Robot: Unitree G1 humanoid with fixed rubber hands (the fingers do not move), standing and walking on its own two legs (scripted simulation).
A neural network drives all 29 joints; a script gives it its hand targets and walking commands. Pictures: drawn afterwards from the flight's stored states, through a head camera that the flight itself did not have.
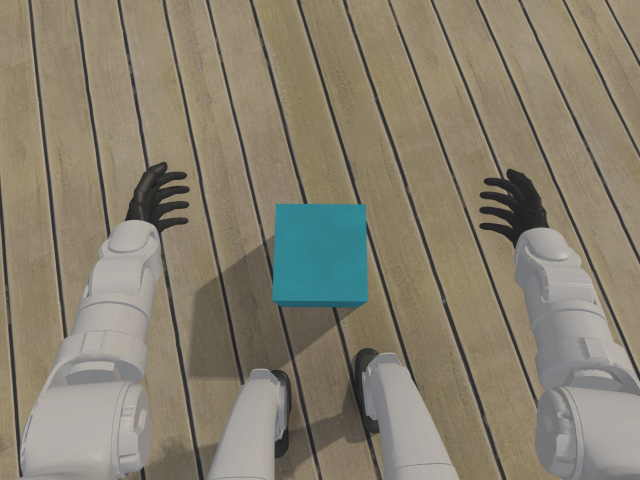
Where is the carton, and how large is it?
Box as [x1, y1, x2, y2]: [272, 204, 367, 306]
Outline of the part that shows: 276,204 272,300 281,306 359,306 367,301 365,204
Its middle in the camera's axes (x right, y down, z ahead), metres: +0.00 +0.05 +0.98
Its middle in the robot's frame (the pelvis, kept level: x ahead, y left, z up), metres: +0.46 -0.01 -0.58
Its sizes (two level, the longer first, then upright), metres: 0.224 0.210 0.215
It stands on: the floor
